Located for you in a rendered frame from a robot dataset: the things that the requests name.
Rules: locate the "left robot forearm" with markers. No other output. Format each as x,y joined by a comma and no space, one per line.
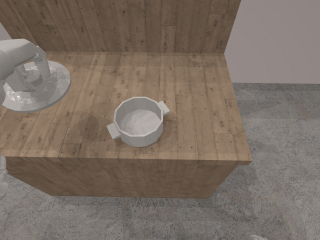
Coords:
6,69

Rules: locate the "table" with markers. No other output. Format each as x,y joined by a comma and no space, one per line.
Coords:
165,50

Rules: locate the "lid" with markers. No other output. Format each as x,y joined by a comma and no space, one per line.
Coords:
49,92

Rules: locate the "left robot hand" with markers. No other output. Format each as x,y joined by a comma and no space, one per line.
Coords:
20,51

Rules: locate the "knob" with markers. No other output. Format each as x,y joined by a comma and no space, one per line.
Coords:
33,76

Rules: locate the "pot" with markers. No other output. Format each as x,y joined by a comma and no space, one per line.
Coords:
138,121

